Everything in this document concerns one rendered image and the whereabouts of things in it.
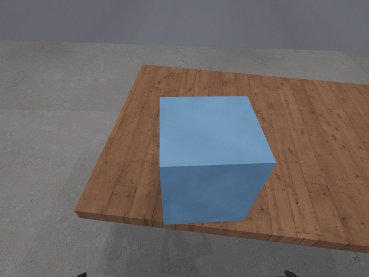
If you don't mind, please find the table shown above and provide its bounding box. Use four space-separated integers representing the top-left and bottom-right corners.
74 65 369 253

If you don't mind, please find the carton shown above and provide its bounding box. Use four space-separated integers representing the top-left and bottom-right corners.
160 96 276 224

